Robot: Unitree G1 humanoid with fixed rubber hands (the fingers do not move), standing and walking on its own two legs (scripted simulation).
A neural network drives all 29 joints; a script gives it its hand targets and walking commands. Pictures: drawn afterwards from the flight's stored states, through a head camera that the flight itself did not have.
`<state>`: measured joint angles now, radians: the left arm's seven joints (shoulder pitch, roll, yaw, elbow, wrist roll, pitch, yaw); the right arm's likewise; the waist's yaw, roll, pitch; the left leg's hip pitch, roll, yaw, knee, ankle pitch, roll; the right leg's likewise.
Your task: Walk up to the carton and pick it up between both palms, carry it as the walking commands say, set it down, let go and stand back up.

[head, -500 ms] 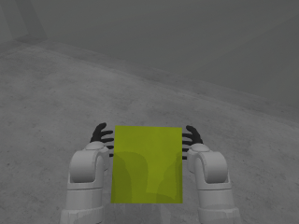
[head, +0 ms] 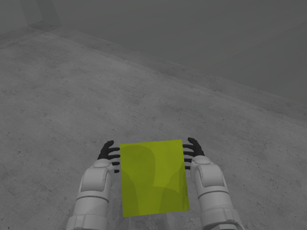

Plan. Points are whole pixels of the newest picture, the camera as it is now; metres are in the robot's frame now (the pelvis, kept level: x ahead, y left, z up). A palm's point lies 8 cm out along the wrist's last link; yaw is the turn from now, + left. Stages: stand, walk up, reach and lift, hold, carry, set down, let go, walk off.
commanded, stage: hold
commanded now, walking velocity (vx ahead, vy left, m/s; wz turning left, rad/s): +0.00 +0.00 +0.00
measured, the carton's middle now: (151, 172) +0.33 +0.00 -0.10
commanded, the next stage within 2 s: set down in 0.52 s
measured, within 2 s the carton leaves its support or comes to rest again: neither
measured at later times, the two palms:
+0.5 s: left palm (109, 153) +0.31 +0.12 +0.03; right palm (203, 152) +0.32 -0.14 +0.03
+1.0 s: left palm (113, 158) +0.32 +0.12 +0.00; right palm (203, 160) +0.31 -0.15 +0.00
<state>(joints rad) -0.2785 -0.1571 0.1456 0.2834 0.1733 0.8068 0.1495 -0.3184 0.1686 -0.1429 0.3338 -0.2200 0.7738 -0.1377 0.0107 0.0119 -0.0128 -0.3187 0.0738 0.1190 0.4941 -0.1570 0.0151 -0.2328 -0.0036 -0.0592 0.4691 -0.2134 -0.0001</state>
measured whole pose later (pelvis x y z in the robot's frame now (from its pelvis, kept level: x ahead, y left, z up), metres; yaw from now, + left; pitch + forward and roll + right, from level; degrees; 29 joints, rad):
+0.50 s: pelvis +0.02 -0.01 +0.01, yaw +3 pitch -2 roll -1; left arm -0.41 -0.20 0.29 0.51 0.24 0.72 0.05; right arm -0.37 0.19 -0.31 0.46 -0.31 0.69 -0.10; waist 0.01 0.01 -0.07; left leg -0.24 0.05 0.07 0.41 -0.13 0.00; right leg -0.13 0.00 -0.08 0.38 -0.21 -0.01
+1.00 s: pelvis +0.02 +0.00 +0.00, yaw -2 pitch -5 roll +0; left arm -0.36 -0.18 0.30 0.49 0.30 0.59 0.07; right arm -0.40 0.18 -0.27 0.57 -0.30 0.55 -0.03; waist -0.03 -0.02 0.07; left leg -0.23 0.02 0.03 0.54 -0.23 0.01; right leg -0.16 0.01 -0.01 0.54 -0.29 -0.01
